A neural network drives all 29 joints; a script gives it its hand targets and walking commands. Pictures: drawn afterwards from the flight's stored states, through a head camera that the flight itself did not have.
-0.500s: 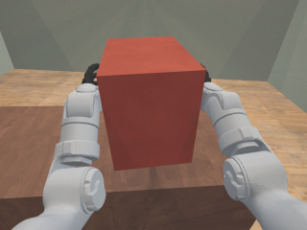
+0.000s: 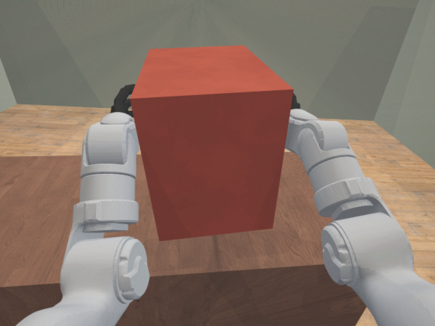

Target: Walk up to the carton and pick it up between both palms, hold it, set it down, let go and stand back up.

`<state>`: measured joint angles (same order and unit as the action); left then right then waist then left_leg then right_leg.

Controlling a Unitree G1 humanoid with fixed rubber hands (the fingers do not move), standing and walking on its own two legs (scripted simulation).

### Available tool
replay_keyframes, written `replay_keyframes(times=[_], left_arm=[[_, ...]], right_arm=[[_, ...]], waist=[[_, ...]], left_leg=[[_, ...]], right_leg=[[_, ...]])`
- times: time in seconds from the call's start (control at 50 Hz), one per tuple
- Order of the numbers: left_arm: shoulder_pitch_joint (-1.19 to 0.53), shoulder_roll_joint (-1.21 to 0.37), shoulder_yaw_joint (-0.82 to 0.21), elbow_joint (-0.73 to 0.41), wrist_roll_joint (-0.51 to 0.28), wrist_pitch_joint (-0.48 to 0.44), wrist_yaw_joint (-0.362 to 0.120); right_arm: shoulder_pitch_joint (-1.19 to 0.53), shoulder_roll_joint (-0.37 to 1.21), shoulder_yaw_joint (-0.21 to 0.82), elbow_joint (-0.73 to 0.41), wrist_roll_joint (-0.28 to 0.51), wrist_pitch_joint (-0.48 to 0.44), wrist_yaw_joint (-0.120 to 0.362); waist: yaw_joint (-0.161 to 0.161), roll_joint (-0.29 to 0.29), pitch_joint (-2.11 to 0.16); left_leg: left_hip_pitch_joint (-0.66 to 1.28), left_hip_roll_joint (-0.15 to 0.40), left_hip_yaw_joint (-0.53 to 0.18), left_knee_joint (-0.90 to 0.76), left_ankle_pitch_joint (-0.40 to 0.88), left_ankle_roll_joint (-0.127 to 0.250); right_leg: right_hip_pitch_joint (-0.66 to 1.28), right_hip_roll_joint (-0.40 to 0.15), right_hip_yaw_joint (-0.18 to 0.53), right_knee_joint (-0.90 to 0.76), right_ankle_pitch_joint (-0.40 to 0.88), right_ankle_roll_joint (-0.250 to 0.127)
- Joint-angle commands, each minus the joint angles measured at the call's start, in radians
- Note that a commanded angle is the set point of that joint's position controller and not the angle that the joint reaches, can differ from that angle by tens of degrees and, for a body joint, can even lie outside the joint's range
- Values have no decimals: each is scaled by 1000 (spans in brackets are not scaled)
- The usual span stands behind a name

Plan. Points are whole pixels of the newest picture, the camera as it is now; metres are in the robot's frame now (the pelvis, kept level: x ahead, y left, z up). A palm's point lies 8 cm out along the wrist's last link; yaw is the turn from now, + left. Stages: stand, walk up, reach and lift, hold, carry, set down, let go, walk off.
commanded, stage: hold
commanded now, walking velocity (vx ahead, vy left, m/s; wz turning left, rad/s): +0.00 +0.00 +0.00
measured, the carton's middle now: (206, 131) +0.39 +0.02 +0.27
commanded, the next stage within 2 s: none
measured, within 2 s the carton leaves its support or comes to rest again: neither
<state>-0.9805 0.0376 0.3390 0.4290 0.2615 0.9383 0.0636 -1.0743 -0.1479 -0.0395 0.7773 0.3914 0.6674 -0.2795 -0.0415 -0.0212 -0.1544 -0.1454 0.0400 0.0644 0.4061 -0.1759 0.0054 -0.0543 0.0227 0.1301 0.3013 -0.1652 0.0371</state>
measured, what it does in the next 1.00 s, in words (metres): stands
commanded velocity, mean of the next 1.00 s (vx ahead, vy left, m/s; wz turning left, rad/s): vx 0.00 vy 0.00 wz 0.00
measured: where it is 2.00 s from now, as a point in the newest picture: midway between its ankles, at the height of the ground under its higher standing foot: outside the picture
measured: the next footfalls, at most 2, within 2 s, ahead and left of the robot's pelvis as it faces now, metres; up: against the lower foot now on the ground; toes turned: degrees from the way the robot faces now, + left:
none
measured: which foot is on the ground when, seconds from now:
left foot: down 0.00-1.00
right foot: down 0.00-1.00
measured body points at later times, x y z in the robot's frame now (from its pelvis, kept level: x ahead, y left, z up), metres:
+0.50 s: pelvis +0.00 +0.00 +0.00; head -0.08 +0.02 +0.44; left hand +0.39 +0.16 +0.29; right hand +0.40 -0.13 +0.29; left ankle +0.03 +0.11 -0.75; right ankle +0.01 -0.15 -0.75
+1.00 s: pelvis +0.00 +0.00 +0.00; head -0.09 +0.02 +0.44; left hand +0.38 +0.16 +0.29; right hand +0.39 -0.13 +0.30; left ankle +0.03 +0.11 -0.75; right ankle +0.01 -0.15 -0.75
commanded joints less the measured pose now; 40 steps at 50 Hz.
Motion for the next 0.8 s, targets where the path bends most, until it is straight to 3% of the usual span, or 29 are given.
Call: replay_keyframes(times=[0.0,0.02,0.04,0.1,0.16,0.18,0.2,0.22,0.26,0.3,0.36,0.38,0.4,0.42,0.44,0.46,0.48,0.5,0.54,0.56,0.58,0.6,0.62,0.64,0.68,0.7,0.74,0.76,0.78], left_arm=[[-839,-596,-363,-139,-199,-123,-182],[-811,-587,-347,-58,-187,-115,-192],[-812,-590,-351,-92,-185,-119,-189],[-829,-589,-332,-16,-167,-125,-196],[-769,-583,-302,-5,-133,-127,-196],[-777,-583,-313,-33,-147,-133,-201],[-801,-572,-295,39,-142,-131,-208],[-812,-587,-303,48,-143,-135,-211],[-804,-580,-283,29,-129,-140,-203],[-806,-569,-277,2,-127,-144,-204],[-768,-585,-308,-32,-120,-140,-189],[-797,-583,-324,-34,-149,-145,-191],[-757,-605,-356,-68,-154,-140,-193],[-744,-564,-313,-56,-144,-134,-193],[-779,-586,-341,-130,-164,-145,-186],[-746,-563,-323,-117,-152,-140,-186],[-738,-575,-363,-135,-164,-131,-187],[-751,-584,-408,-182,-171,-132,-179],[-710,-606,-428,-256,-207,-128,-176],[-737,-608,-440,-246,-221,-124,-175],[-737,-600,-411,-222,-195,-116,-174],[-715,-589,-420,-244,-191,-109,-175],[-740,-591,-426,-254,-208,-108,-176],[-716,-585,-412,-221,-187,-102,-175],[-705,-621,-481,-355,-246,-107,-172],[-726,-630,-480,-289,-238,-103,-170],[-725,-620,-468,-322,-243,-93,-165],[-739,-597,-440,-264,-242,-98,-170],[-722,-635,-452,-310,-245,-96,-165]], right_arm=[[-827,638,242,-276,148,-23,125],[-847,610,217,-256,130,-21,129],[-858,638,225,-289,142,-29,133],[-880,602,182,-206,94,-46,147],[-879,609,207,-235,102,-55,150],[-847,613,199,-189,99,-50,149],[-847,588,164,-140,64,-48,155],[-878,577,155,-173,64,-60,155],[-869,601,178,-173,66,-64,167],[-824,610,177,-131,74,-59,168],[-839,604,219,-204,117,-71,169],[-854,595,222,-200,109,-69,161],[-805,581,221,-214,111,-67,156],[-841,621,254,-264,127,-64,148],[-841,628,265,-300,137,-66,148],[-812,636,283,-280,149,-60,136],[-812,619,281,-340,156,-61,125],[-797,610,298,-361,176,-56,121],[-768,616,324,-408,203,-48,110],[-754,600,313,-397,205,-39,101],[-780,612,324,-397,227,-32,100],[-733,605,325,-352,219,-22,94],[-787,607,338,-431,243,-29,97],[-774,613,327,-407,226,-20,89],[-809,648,378,-593,256,-26,73],[-825,626,351,-551,244,-20,73],[-759,617,351,-494,252,3,71],[-809,613,329,-506,241,-3,72],[-848,653,367,-578,256,-14,73]], waist=[[-86,95,-305],[-85,82,-250],[-63,88,-266],[-79,113,-221],[-57,78,-228],[-62,87,-213],[-81,98,-167],[-81,96,-182],[-60,61,-190],[-54,97,-175],[-40,90,-249],[-55,69,-258],[-70,110,-267],[-31,42,-295],[-43,55,-356],[-28,32,-354],[-63,61,-374],[-71,99,-391],[-75,81,-422],[-91,85,-438],[-55,80,-396],[-75,88,-391],[-61,94,-418],[-65,74,-388],[-80,77,-541],[-99,100,-484],[-108,104,-474],[-76,98,-439],[-64,80,-494]], left_leg=[[149,-54,-73,-64,167,-66],[121,-52,-78,-80,72,-60],[110,-59,-76,-83,95,-57],[48,-46,-72,-128,-38,-56],[65,-52,-60,-124,10,-44],[69,-47,-62,-125,-10,-46],[23,-33,-76,-150,-95,-42],[16,-32,-65,-169,-124,-42],[8,-26,-80,-169,-92,-32],[23,-42,-54,-148,-46,-44],[71,-39,-63,-118,63,-52],[98,-35,-64,-122,65,-62],[104,-28,-70,-107,143,-79],[122,-57,-54,-82,141,-47],[184,-53,-56,-76,208,-55],[182,-53,-52,-59,222,-48],[199,-58,-54,-52,253,-58],[209,-56,-60,-36,305,-80],[242,-54,-69,-11,426,-85],[267,-51,-82,-8,437,-89],[251,-57,-76,-18,415,-90],[254,-58,-81,-14,422,-90],[244,-63,-73,-2,402,-82],[226,-60,-73,-12,396,-84],[309,-72,-77,44,548,-83],[294,-69,-77,27,500,-100],[287,-65,-85,29,508,-102],[262,-70,-76,16,404,-84],[281,-62,-87,35,517,-80]], right_leg=[[6,89,-100,-70,114,-17],[-20,77,-97,-85,31,-22],[7,82,-98,-77,56,-22],[-10,81,-109,-74,-40,-26],[16,79,-111,-85,-12,-18],[-13,78,-98,-90,-27,-30],[-14,77,-109,-86,-74,-35],[-8,76,-111,-85,-102,-27],[24,85,-125,-67,-67,-24],[4,76,-109,-72,-50,-30],[44,88,-115,-66,18,-30],[21,92,-118,-75,-11,-33],[44,92,-111,-60,79,-40],[44,85,-108,-73,61,-20],[42,90,-118,-70,113,-22],[48,93,-110,-70,127,-13],[62,91,-116,-63,179,-10],[70,100,-115,-46,201,-16],[110,109,-116,-41,302,-11],[95,108,-107,-43,313,-15],[86,112,-108,-48,248,-13],[91,108,-117,-45,284,-4],[98,103,-103,-48,286,-2],[113,107,-111,-44,292,-2],[154,106,-112,-11,505,14],[107,110,-117,-28,404,7],[126,113,-116,-25,388,4],[84,102,-103,-40,342,7],[114,109,-111,-21,427,8]])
